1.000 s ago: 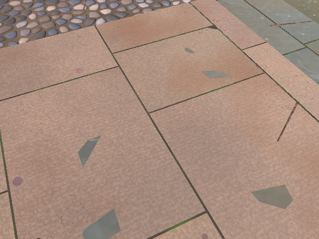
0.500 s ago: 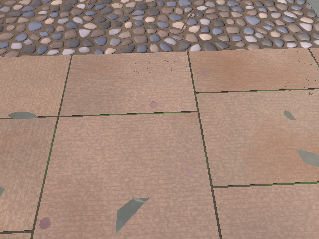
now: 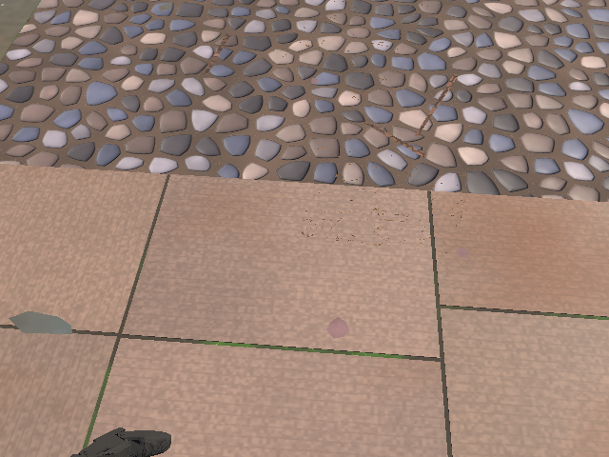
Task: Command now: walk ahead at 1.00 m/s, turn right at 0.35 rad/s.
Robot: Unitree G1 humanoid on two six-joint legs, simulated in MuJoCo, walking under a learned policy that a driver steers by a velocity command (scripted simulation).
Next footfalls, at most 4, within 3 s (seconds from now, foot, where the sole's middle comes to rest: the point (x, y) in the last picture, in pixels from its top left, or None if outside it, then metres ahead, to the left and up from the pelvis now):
0.12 right None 0.32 -0.09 -0.76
0.56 left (299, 321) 0.78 -0.03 -0.76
0.98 right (419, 211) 1.11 -0.39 -0.76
1.44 left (354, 109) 1.56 -0.27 -0.76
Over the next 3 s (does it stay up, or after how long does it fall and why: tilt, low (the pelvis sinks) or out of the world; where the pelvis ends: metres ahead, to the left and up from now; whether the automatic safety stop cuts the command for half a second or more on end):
stays up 2.18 -0.29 0.01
